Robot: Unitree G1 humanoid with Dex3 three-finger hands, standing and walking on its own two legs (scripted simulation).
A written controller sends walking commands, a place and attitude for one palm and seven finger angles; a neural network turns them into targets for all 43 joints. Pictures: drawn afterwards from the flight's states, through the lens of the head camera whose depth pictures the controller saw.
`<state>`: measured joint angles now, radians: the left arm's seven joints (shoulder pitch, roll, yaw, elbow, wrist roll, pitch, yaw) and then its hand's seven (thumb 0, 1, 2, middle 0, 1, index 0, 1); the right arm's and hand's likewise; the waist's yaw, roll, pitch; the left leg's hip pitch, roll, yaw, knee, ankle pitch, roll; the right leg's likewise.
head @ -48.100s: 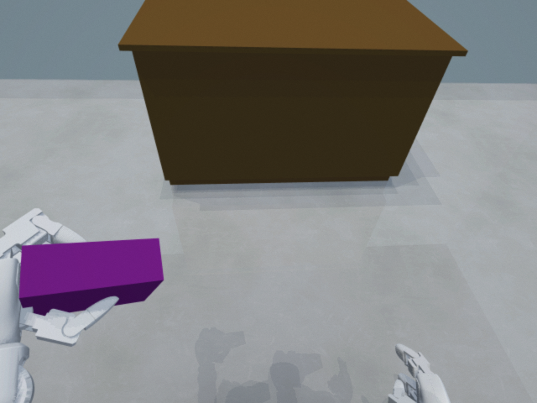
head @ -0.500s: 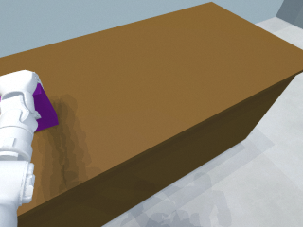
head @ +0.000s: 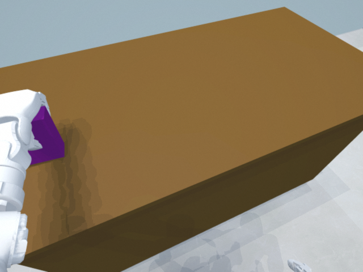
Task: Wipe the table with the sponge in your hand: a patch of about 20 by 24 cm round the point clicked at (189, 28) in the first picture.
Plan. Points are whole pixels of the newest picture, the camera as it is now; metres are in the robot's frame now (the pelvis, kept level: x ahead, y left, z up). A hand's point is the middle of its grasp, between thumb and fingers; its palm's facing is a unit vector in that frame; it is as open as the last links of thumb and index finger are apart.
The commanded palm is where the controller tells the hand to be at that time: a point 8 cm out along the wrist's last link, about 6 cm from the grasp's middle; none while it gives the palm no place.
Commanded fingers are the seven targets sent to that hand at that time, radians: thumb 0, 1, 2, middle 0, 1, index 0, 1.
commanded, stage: wipe back along the first lane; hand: left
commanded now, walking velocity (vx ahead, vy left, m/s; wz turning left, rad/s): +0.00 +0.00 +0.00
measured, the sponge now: (34, 143) +0.37 +0.38 +0.05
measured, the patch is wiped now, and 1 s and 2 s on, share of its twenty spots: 0.85 0.85 0.90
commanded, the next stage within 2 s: lift the sponge slowly off the table in 1.58 s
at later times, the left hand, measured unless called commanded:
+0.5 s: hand (32, 141) +0.35 +0.35 +0.10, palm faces -0.06 -0.02 -1.00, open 9.4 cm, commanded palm +0.32 +0.33 +0.13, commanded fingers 0.00 0.10 1.30 -1.20 -1.60 -1.20 -1.60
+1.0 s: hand (36, 156) +0.31 +0.32 +0.10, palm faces -0.01 -0.03 -1.00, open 9.4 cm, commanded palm +0.27 +0.31 +0.13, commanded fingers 0.00 0.10 1.30 -1.20 -1.60 -1.20 -1.60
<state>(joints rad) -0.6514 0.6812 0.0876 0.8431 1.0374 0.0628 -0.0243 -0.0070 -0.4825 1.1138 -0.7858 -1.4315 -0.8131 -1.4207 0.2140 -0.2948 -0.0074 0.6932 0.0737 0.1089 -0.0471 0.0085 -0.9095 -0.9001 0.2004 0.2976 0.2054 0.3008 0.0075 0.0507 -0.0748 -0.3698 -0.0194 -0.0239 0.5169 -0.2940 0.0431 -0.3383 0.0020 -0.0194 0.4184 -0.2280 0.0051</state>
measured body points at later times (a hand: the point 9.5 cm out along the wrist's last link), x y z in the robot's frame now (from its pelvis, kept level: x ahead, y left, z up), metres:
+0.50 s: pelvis -0.01 +0.00 +0.00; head +0.00 -0.02 +0.45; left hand +0.35 +0.34 +0.15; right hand +0.14 -0.26 -0.12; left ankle -0.03 +0.09 -0.74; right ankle -0.02 -0.14 -0.74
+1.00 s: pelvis -0.01 -0.02 +0.00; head +0.00 -0.04 +0.45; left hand +0.31 +0.32 +0.15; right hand +0.17 -0.26 -0.11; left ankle -0.03 +0.09 -0.74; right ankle -0.02 -0.14 -0.74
